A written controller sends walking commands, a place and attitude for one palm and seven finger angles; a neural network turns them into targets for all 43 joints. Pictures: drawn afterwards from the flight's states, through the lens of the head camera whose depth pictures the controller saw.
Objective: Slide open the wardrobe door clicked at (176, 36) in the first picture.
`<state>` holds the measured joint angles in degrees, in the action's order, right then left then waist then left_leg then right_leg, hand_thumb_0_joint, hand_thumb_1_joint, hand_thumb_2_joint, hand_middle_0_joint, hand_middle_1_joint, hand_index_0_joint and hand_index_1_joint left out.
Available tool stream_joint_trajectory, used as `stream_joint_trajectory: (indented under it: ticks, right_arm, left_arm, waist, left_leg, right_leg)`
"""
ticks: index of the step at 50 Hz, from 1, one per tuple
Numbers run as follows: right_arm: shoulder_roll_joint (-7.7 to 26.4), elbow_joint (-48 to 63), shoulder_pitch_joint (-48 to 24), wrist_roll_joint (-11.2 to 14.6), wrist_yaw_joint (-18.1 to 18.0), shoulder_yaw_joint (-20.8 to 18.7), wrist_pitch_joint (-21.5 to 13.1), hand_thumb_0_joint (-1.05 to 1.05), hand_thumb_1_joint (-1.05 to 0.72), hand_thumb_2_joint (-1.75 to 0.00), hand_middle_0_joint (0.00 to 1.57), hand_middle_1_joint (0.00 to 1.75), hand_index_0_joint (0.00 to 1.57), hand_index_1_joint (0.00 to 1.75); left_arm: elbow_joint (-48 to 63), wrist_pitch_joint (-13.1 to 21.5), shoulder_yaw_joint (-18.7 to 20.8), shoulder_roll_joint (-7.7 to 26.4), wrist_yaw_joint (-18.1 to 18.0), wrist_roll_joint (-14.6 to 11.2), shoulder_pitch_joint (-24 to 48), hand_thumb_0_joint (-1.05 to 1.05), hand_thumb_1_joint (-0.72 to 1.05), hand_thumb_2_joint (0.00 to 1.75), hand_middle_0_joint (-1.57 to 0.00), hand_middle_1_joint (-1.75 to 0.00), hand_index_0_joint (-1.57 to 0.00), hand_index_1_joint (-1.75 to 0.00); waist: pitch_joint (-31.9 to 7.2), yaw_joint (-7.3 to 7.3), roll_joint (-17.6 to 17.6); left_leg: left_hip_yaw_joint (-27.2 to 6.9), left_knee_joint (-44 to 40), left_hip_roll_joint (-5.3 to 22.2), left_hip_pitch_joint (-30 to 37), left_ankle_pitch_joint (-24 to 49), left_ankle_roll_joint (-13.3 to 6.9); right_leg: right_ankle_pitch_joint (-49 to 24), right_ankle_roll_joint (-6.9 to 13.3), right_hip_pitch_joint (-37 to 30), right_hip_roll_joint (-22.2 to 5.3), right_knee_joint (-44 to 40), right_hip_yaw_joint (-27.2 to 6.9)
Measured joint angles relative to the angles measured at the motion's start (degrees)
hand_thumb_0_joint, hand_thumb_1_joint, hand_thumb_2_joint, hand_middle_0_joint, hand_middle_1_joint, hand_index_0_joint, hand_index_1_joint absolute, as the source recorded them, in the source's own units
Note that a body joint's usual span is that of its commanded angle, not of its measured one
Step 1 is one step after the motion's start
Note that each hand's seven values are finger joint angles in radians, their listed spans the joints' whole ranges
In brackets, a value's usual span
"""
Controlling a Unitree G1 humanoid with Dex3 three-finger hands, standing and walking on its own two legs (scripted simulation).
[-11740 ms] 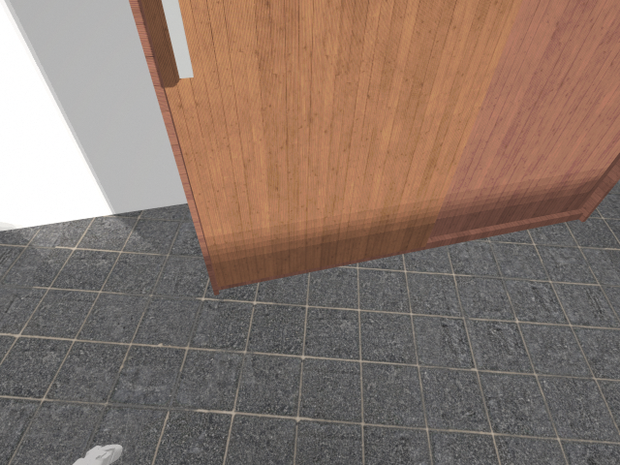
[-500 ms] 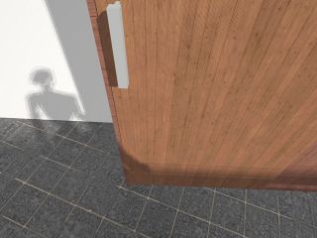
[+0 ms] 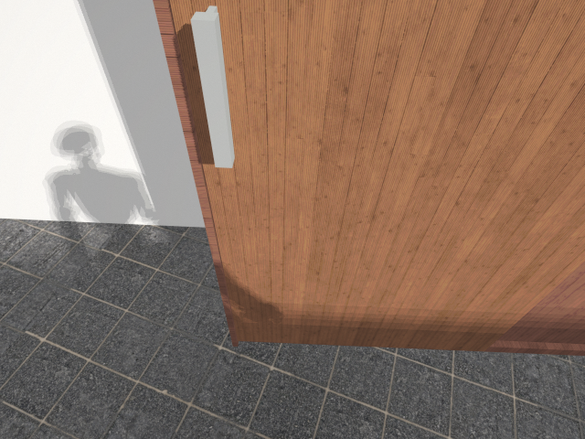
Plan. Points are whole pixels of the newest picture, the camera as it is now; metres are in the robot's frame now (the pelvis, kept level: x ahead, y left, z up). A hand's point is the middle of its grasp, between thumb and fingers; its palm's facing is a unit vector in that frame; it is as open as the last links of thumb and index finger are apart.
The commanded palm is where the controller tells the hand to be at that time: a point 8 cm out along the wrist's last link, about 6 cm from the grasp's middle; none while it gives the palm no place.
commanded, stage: look again from close up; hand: left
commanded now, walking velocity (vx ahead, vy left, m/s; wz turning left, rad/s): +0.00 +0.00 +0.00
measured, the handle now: (219, 93) +0.52 +0.15 +0.21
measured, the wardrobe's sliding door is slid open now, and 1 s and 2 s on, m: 0.00 0.00 0.00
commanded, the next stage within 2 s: raise the hand with hooked fingers in 0.10 s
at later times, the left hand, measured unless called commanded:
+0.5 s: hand (138, 364) +0.21 +0.21 +0.01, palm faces +0.12 -0.99 -0.12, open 8.0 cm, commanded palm +0.13 +0.27 -0.02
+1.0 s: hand (114, 322) +0.23 +0.23 +0.08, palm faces +0.02 -0.99 -0.10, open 10.8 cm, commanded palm +0.18 +0.28 +0.08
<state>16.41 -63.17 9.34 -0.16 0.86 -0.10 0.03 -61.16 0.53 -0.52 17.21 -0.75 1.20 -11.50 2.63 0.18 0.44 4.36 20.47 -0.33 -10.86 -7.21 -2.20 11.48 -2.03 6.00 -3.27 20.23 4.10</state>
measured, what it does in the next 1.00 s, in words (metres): stands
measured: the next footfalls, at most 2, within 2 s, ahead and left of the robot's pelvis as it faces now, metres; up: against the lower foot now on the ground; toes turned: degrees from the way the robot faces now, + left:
none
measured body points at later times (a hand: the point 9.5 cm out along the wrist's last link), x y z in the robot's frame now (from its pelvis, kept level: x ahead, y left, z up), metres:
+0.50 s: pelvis -0.01 -0.02 -0.04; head +0.00 -0.02 +0.41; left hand +0.19 +0.26 +0.02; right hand +0.17 -0.25 -0.11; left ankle +0.05 +0.09 -0.75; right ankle +0.00 -0.14 -0.75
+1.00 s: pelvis +0.02 -0.04 -0.03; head +0.03 -0.04 +0.42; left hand +0.22 +0.28 +0.09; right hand +0.19 -0.27 -0.10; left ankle +0.05 +0.09 -0.75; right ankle -0.01 -0.14 -0.75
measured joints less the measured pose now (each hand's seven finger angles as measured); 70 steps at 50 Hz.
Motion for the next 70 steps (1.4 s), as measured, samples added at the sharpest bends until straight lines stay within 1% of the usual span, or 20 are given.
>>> stream_joint_trajectory:
  ticks: [11, 12, 13, 16, 19, 21, 24, 26, 28, 30, 32, 36, 38, 40, 45, 49, 53, 63, 67, 70]
  right_arm:
    - [-0.1, 0.2, 0.2, 0.0, -0.2, 0.2, 0.0, 0.00, -0.91, -0.90, 0.20, 0.30, 0.20, 0.29]
    - [-0.4, 3.0, 1.4, 0.6, -0.7, 0.0, -0.5, 0.00, -0.91, -0.90, 0.20, 0.30, 0.20, 0.29]
    - [-0.9, 6.2, 3.3, 1.4, -1.7, 0.1, -2.6, 0.00, -0.91, -0.90, 0.20, 0.30, 0.20, 0.29]
    - [-2.1, 12.2, 6.7, 2.7, -3.6, 0.3, -8.8, 0.00, -0.91, -0.90, 0.20, 0.30, 0.20, 0.29]
    - [-3.0, 17.0, 5.9, 2.6, -4.2, 0.2, -12.0, 0.01, -0.91, -0.90, 0.20, 0.30, 0.20, 0.29]
    - [-3.9, 19.6, 4.1, 2.2, -3.9, 0.2, -13.0, 0.01, -0.91, -0.90, 0.20, 0.30, 0.20, 0.29]
    - [-5.2, 23.3, 1.3, 2.1, -2.5, 0.0, -14.0, 0.01, -0.91, -0.90, 0.20, 0.30, 0.20, 0.29]
    - [-5.2, 26.0, 0.4, 2.4, -1.9, 0.1, -14.6, 0.01, -0.90, -0.90, 0.20, 0.30, 0.20, 0.29]
    - [-4.5, 28.4, 0.5, 2.6, -2.1, 0.2, -15.0, 0.01, -0.90, -0.90, 0.20, 0.30, 0.20, 0.30]
    - [-3.5, 29.8, 1.2, 2.5, -2.9, -0.1, -15.2, 0.01, -0.90, -0.90, 0.20, 0.30, 0.20, 0.30]
    - [-2.7, 30.1, 2.2, 2.5, -3.8, -0.5, -15.6, 0.01, -0.90, -0.90, 0.20, 0.30, 0.20, 0.30]
    - [-1.6, 28.3, 3.7, 2.2, -5.4, -0.7, -16.9, 0.01, -0.90, -0.90, 0.20, 0.30, 0.20, 0.29]
    - [-1.3, 27.2, 3.6, 2.4, -6.0, -0.2, -17.3, 0.01, -0.90, -0.90, 0.20, 0.30, 0.20, 0.29]
    - [-1.3, 26.6, 3.1, 2.8, -6.6, 0.4, -17.4, 0.01, -0.90, -0.90, 0.20, 0.30, 0.20, 0.29]
    - [-2.3, 27.2, 2.7, 3.4, -7.1, 1.9, -17.1, 0.01, -0.90, -0.90, 0.20, 0.30, 0.20, 0.30]
    - [-3.1, 28.7, 4.5, 3.6, -6.6, 1.9, -17.3, 0.01, -0.90, -0.90, 0.20, 0.30, 0.20, 0.30]
    - [-2.7, 28.7, 6.5, 3.9, -6.1, 1.7, -17.6, 0.01, -0.90, -0.90, 0.20, 0.30, 0.20, 0.30]
    - [-1.5, 27.0, 5.5, 4.3, -7.7, 2.9, -17.5, 0.01, -0.90, -0.90, 0.20, 0.30, 0.20, 0.29]
    - [-2.3, 27.0, 4.3, 4.4, -8.0, 3.9, -17.7, 0.01, -0.90, -0.90, 0.20, 0.30, 0.20, 0.29]
    - [-2.6, 27.3, 3.5, 4.8, -7.9, 4.6, -17.3, 0.01, -0.90, -0.90, 0.20, 0.30, 0.20, 0.29]
  left_arm:
    - [-0.8, 0.1, -0.2, -0.7, -0.6, 0.0, -0.9, 0.01, 0.91, 0.90, -0.20, -0.30, -0.20, -0.30]
    - [7.0, -2.4, 2.8, -1.3, -0.2, -1.7, -3.3, 0.01, 0.91, 0.90, -0.20, -0.30, -0.20, -0.30]
    - [16.9, -2.1, 5.3, -1.7, -0.1, -3.1, -6.3, 0.01, 0.90, 0.90, -0.20, -0.30, -0.20, -0.30]
    - [38.9, 3.2, 7.6, -2.2, -1.9, -7.5, -10.7, 0.02, 0.89, 0.89, -0.21, -0.32, -0.21, -0.31]
    - [49.0, 10.4, 10.1, -2.9, -0.4, -10.7, -9.1, 0.02, 0.85, 0.87, -0.21, -0.34, -0.21, -0.34]
    - [50.3, 17.1, 12.5, -2.7, 3.1, -12.5, -7.2, 0.01, 0.82, 0.86, -0.21, -0.36, -0.21, -0.36]
    - [48.5, 26.5, 15.8, -1.4, 12.0, -15.8, -6.3, 0.01, 0.77, 0.84, -0.21, -0.39, -0.21, -0.39]
    - [46.6, 28.9, 17.1, -0.5, 19.1, -17.9, -7.0, 0.01, 0.73, 0.82, -0.21, -0.42, -0.21, -0.42]
    - [46.1, 27.5, 18.1, 0.3, 24.8, -19.4, -9.0, 0.01, 0.68, 0.80, -0.22, -0.45, -0.22, -0.45]
    - [47.3, 24.7, 19.2, 0.7, 27.6, -20.9, -11.5, 0.01, 0.64, 0.78, -0.22, -0.48, -0.22, -0.48]
    - [50.5, 23.1, 20.6, 0.4, 27.7, -22.3, -13.9, 0.01, 0.59, 0.76, -0.23, -0.51, -0.23, -0.50]
    - [59.0, 24.2, 22.5, -0.2, 24.7, -23.6, -15.3, 0.02, 0.49, 0.72, -0.23, -0.56, -0.23, -0.56]
    - [60.3, 24.5, 22.8, 0.3, 24.9, -23.7, -12.9, 0.02, 0.45, 0.70, -0.23, -0.59, -0.23, -0.59]
    - [59.3, 22.6, 22.8, 1.5, 26.5, -23.8, -9.4, 0.01, 0.40, 0.68, -0.24, -0.62, -0.24, -0.62]
    - [56.2, 12.3, 23.0, 6.2, 30.5, -23.8, -5.0, 0.01, 0.28, 0.63, -0.24, -0.70, -0.24, -0.70]
    - [59.5, 8.7, 25.4, 6.7, 29.0, -26.0, -7.0, 0.01, 0.19, 0.59, -0.25, -0.76, -0.25, -0.76]
    - [63.1, 8.8, 27.4, 5.5, 26.4, -27.5, -7.3, 0.01, 0.10, 0.56, -0.26, -0.82, -0.26, -0.82]
    - [64.2, 1.5, 24.7, 6.0, 25.3, -23.5, -1.3, 0.00, -0.14, 0.46, -0.27, -0.97, -0.27, -0.97]
    - [65.4, 0.8, 25.8, 7.5, 24.9, -23.7, 2.9, 0.00, -0.23, 0.41, -0.28, -1.03, -0.28, -1.03]
    - [63.8, -1.6, 27.3, 8.7, 25.0, -24.1, 6.9, 0.00, -0.30, 0.38, -0.29, -1.07, -0.29, -1.07]
  waist:
    - [-0.1, -0.28, -0.2]
    - [0.3, -0.12, -0.1]
    - [0.7, -0.67, 0.5]
    - [0.0, -1.51, 1.0]
    - [-1.5, -0.36, -0.2]
    - [-3.4, 0.42, -0.5]
    - [-5.5, 0.82, 0.0]
    - [-5.5, 0.67, 0.4]
    - [-5.6, 0.05, 0.6]
    - [-5.8, -0.91, 0.7]
    - [-5.8, -1.94, 0.6]
    - [-6.0, -3.59, 0.1]
    - [-6.0, -3.73, -0.5]
    - [-5.6, -3.59, -1.2]
    - [-5.4, -1.60, -2.3]
    - [-6.0, -0.51, -2.4]
    - [-6.4, -1.17, -2.3]
    - [-4.4, -3.07, -2.4]
    - [-4.0, -3.28, -2.2]
    - [-4.0, -3.45, -2.4]
  left_leg:
    - [0.1, 0.4, 0.1, -0.2, -0.3, 0.0]
    - [-0.1, 1.6, 0.1, -0.8, -0.8, 0.0]
    - [0.0, 2.2, -0.2, -1.0, -1.2, 0.0]
    - [-0.5, 4.6, -0.8, -2.1, -2.3, 0.2]
    - [-1.2, 8.8, -0.5, -5.5, -3.9, 0.4]
    - [-1.1, 12.7, 0.1, -9.9, -5.3, 0.7]
    - [-0.7, 19.8, 1.5, -17.6, -8.0, 1.3]
    - [-0.9, 23.9, 2.3, -21.3, -9.7, 1.7]
    - [-1.4, 26.9, 2.9, -23.9, -11.1, 2.1]
    - [-2.1, 29.0, 3.4, -25.2, -12.3, 2.5]
    - [-3.1, 30.2, 3.7, -25.3, -13.3, 2.8]
    - [-5.2, 31.1, 3.9, -24.2, -14.4, 3.1]
    - [-6.0, 31.1, 3.9, -23.7, -14.6, 3.3]
    - [-6.2, 30.6, 4.0, -23.0, -14.4, 3.3]
    - [-4.5, 26.4, 4.3, -20.0, -13.0, 3.3]
    - [-2.7, 22.5, 4.2, -16.8, -11.8, 3.0]
    - [-2.1, 20.1, 3.8, -14.4, -11.2, 2.7]
    - [-2.5, 15.7, 2.5, -9.5, -8.8, 1.7]
    - [-2.6, 13.6, 2.3, -6.9, -7.7, 1.7]
    - [-2.5, 12.0, 2.2, -5.3, -6.9, 1.7]
  right_leg:
    - [0.2, -0.1, 0.1, 0.0, 0.0, -0.1]
    - [0.7, 0.0, 0.7, -0.1, 1.4, 0.1]
    - [1.7, 0.5, 1.5, -0.4, 3.4, 0.0]
    - [4.5, 1.5, 3.2, -1.2, 7.8, 0.4]
    - [6.0, 1.2, 5.9, -1.0, 11.2, 0.9]
    - [7.3, 1.3, 10.3, -0.6, 14.9, 0.6]
    - [9.8, 1.8, 18.4, 0.2, 22.1, -0.2]
    - [11.4, 2.2, 22.0, 0.8, 26.0, -0.2]
    - [12.8, 2.6, 24.3, 1.3, 28.6, 0.1]
    - [13.8, 3.0, 25.0, 1.7, 29.9, 0.7]
    - [14.6, 3.3, 24.3, 2.2, 30.1, 1.6]
    - [15.4, 3.6, 21.6, 2.7, 29.2, 3.6]
    - [15.4, 3.7, 20.6, 2.8, 28.5, 4.3]
    - [15.1, 3.7, 19.7, 3.0, 27.7, 4.5]
    - [13.3, 3.4, 17.8, 3.3, 24.1, 3.0]
    - [11.8, 3.0, 15.5, 3.2, 20.8, 1.3]
    - [11.0, 2.7, 13.4, 2.9, 18.5, 0.8]
    - [8.5, 2.0, 7.8, 1.9, 13.6, 1.5]
    - [7.3, 2.0, 5.1, 1.9, 11.2, 1.6]
    - [6.5, 1.9, 3.5, 1.9, 9.6, 1.6]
